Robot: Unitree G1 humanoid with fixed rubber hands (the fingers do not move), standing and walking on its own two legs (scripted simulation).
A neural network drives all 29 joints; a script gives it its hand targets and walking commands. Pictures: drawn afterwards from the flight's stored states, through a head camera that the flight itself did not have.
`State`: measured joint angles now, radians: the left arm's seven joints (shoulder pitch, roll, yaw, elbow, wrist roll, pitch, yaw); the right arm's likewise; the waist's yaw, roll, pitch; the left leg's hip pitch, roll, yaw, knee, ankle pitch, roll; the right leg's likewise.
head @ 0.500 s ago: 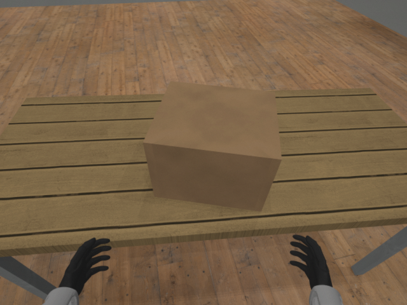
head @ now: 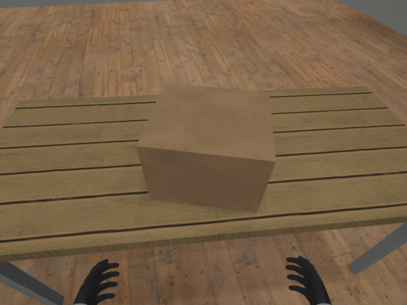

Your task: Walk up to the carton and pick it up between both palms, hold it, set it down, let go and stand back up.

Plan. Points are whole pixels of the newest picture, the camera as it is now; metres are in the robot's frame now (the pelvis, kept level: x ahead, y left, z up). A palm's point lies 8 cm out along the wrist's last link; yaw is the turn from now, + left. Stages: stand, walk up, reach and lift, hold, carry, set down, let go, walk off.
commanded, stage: set down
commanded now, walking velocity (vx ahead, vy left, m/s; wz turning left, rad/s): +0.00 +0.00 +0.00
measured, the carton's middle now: (209, 146) +0.53 +0.00 -0.02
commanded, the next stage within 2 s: let go in 0.66 s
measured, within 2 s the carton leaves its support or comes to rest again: neither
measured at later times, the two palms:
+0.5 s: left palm out of the picture +0.15 +0.22 -0.08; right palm out of the picture +0.15 -0.23 -0.08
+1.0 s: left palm out of the picture +0.15 +0.22 -0.08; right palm out of the picture +0.15 -0.23 -0.08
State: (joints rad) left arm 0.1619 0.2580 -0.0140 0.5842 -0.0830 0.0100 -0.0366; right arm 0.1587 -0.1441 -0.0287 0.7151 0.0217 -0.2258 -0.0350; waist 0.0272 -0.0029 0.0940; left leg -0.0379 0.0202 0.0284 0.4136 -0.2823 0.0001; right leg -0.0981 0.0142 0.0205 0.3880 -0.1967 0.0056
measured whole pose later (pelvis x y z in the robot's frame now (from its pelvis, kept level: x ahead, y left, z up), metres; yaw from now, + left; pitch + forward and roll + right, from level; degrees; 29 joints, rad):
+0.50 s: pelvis +0.00 +0.00 +0.00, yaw -1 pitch -5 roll +0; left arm 0.19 0.20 -0.01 0.49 -0.01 0.14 0.02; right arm 0.18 -0.18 -0.06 0.73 -0.04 -0.20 0.03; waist 0.02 -0.02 0.09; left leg -0.04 0.02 0.04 0.39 -0.26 0.00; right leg -0.11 0.02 0.03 0.38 -0.18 0.00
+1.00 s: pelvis +0.00 +0.00 +0.00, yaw -1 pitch -4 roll +0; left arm 0.20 0.20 -0.01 0.50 -0.01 0.13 0.02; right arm 0.18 -0.18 -0.07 0.72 -0.04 -0.21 0.03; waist 0.02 -0.01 0.09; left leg -0.06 0.02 0.05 0.40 -0.27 0.00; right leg -0.13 0.01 0.03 0.39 -0.19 0.01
